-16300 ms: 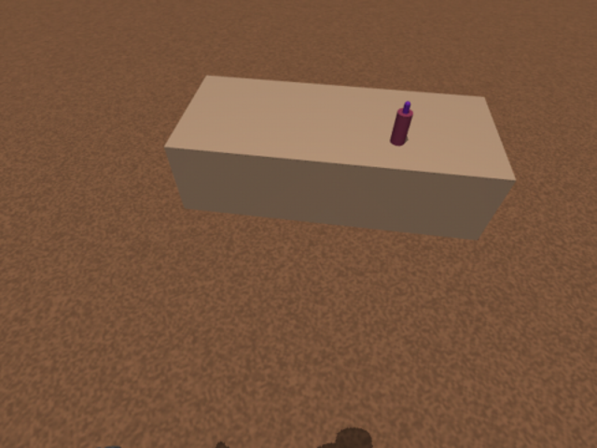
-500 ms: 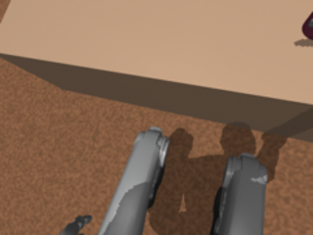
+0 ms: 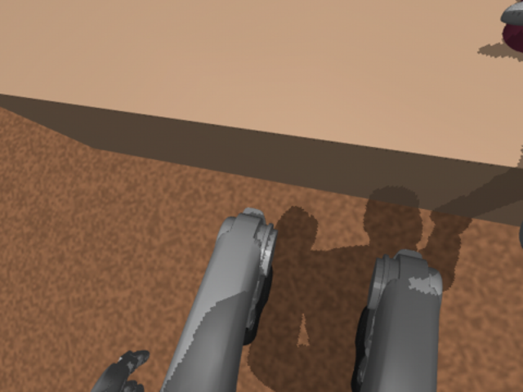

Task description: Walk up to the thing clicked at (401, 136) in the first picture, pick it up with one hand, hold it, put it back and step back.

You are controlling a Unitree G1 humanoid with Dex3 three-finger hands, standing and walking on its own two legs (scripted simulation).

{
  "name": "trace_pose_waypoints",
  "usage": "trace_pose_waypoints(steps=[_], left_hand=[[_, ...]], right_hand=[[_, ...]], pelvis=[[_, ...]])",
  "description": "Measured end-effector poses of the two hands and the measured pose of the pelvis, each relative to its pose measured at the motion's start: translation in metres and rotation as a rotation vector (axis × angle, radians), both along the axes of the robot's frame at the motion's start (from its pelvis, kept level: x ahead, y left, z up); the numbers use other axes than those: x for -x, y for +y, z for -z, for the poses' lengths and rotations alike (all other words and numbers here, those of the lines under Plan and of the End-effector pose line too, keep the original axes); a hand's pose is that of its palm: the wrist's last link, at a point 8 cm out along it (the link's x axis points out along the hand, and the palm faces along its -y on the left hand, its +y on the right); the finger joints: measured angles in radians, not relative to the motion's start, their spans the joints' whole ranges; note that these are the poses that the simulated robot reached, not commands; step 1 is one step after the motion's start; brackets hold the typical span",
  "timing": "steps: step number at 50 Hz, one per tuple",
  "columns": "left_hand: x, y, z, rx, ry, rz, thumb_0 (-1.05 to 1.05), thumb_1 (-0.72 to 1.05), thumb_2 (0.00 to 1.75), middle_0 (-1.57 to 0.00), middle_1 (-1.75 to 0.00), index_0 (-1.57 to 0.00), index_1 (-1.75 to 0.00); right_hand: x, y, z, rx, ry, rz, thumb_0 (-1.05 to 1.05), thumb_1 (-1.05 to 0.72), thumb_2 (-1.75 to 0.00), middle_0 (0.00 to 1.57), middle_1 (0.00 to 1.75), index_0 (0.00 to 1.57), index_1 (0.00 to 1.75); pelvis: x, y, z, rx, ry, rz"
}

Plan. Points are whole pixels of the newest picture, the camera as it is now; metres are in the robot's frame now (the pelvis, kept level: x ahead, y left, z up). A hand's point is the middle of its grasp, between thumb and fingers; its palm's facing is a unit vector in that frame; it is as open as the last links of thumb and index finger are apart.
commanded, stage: close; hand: right
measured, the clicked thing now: out of the picture +0.62 -0.20 +0.06
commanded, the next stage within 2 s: settle in 0.62 s
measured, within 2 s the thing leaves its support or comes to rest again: leaves its support in 1.04 s
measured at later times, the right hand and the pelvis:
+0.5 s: hand out of the picture +0.63 -0.21 +0.05, palm faces +0.15 +0.99 -0.04, open 10.3 cm; pelvis +0.00 +0.00 -0.01, yaw +1 degrees
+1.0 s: hand out of the picture +0.64 -0.21 +0.05, palm faces +0.16 +0.99 -0.05, open 9.7 cm; pelvis -0.01 -0.01 -0.01, yaw +2 degrees
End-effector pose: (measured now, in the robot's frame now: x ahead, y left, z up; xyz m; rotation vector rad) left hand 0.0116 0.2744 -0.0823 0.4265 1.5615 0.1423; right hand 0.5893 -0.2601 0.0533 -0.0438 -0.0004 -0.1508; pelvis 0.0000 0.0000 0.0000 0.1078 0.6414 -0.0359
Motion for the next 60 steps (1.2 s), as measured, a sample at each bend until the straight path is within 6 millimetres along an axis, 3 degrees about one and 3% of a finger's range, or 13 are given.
trace_pose_waypoints(steps=[17,29,40,48,54,60], left_hand=[[0.018,-0.007,0.003,0.011,0.034,-0.023,0.0,0.89,0.91,-0.2,-0.29,-0.19,-0.3],[0.023,-0.012,0.002,0.01,0.042,-0.02,0.0,0.89,0.91,-0.2,-0.29,-0.19,-0.3],[0.025,-0.014,0.003,0.0,0.036,-0.02,0.0,0.89,0.91,-0.2,-0.29,-0.19,-0.3],[0.027,-0.018,0.0,-0.004,0.033,-0.04,0.0,0.89,0.91,-0.21,-0.3,-0.2,-0.31],[0.029,-0.024,-0.01,0.004,0.048,-0.071,0.0,0.9,0.9,-0.2,-0.29,-0.2,-0.31],[0.028,-0.024,-0.029,0.008,0.062,-0.088,0.0,0.91,0.9,-0.2,-0.29,-0.19,-0.3]], right_hand=[[-0.014,0.002,-0.003,0.0,-0.005,0.009,-0.01,0.1,-0.33,0.8,0.53,0.76,0.52],[-0.016,0.002,-0.002,-0.006,-0.007,-0.001,0.01,0.12,-0.57,0.99,0.76,0.74,0.65],[-0.016,0.002,-0.002,-0.005,-0.019,-0.008,0.02,0.12,-0.74,0.99,0.85,0.72,0.73],[-0.017,0.004,-0.002,-0.005,-0.01,0.008,0.06,0.19,-0.94,0.93,1.03,0.68,0.91],[-0.016,0.0,-0.009,0.025,0.013,0.023,0.07,0.2,-1.0,0.89,1.12,0.65,1.0],[-0.016,-0.007,-0.034,0.03,0.021,0.039,0.07,0.23,-1.04,0.88,1.16,0.65,1.04]], pelvis=[[0.004,0.0,0.006,-0.009,-0.001,-0.009],[0.005,-0.002,0.008,-0.018,-0.008,-0.011],[0.008,-0.005,0.012,-0.027,-0.015,-0.013],[0.008,-0.007,0.009,-0.029,-0.012,-0.013],[0.005,-0.007,-0.004,-0.021,0.002,-0.012],[0.0,-0.006,-0.027,-0.01,0.015,-0.007]])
